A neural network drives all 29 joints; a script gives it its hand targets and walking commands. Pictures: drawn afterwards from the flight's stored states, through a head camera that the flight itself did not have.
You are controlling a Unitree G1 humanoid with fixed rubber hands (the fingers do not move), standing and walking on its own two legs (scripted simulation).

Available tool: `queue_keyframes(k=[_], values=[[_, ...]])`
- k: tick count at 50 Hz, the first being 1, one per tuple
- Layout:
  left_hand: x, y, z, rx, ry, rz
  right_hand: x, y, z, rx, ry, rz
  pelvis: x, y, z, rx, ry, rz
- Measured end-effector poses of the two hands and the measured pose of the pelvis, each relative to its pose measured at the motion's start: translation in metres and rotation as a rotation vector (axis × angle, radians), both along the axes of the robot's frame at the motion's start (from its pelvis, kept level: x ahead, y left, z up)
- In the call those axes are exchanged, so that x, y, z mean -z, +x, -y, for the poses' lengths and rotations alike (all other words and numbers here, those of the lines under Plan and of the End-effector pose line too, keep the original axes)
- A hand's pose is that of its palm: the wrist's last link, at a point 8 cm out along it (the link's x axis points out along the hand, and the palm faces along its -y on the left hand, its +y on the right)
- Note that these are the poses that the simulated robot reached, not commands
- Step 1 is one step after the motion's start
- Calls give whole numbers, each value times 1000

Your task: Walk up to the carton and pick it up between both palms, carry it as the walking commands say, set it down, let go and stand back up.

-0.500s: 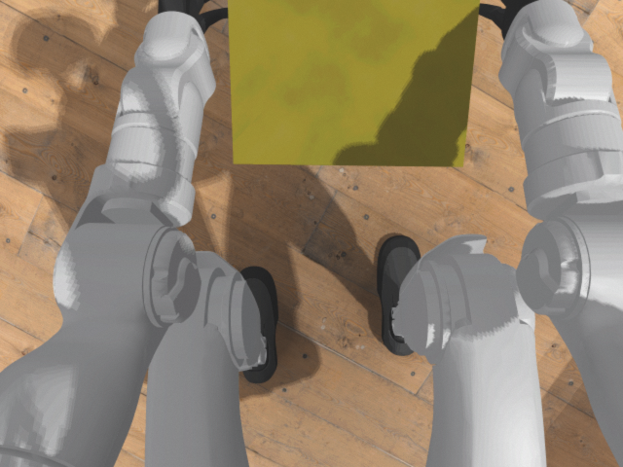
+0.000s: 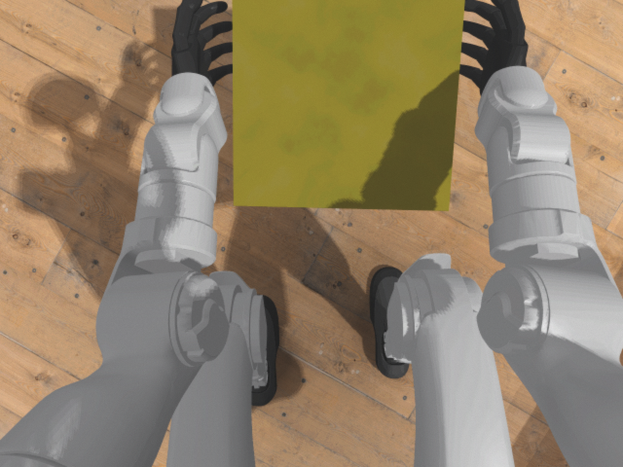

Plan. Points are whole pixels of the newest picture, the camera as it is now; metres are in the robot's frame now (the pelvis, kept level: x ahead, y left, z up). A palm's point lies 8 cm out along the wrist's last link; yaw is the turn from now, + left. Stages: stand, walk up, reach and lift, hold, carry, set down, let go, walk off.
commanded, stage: reach and lift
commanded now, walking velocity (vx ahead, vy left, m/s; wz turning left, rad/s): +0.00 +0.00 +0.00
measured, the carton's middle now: (339, 93) +0.53 -0.06 -0.18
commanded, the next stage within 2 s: none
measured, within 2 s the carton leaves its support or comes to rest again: neither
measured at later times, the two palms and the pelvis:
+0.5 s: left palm (166, 62) +0.52 +0.10 -0.02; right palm (534, 61) +0.49 -0.22 -0.03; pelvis +0.00 +0.00 +0.05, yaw +0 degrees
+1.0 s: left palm (110, 37) +0.50 +0.10 +0.06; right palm (592, 38) +0.47 -0.21 +0.05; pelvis +0.01 +0.00 +0.11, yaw -1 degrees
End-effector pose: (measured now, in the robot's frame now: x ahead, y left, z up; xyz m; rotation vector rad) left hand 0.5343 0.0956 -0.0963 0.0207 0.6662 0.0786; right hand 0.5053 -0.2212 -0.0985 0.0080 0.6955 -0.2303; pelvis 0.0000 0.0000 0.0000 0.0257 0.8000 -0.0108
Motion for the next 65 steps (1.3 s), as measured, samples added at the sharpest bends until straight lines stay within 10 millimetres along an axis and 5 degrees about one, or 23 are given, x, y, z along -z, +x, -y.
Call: queue_keyframes(k=[65], values=[[-201,-44,-10,-11,-11,7,-195,-46,-14,66,2,-1,-144,23,2,27,-3,76]])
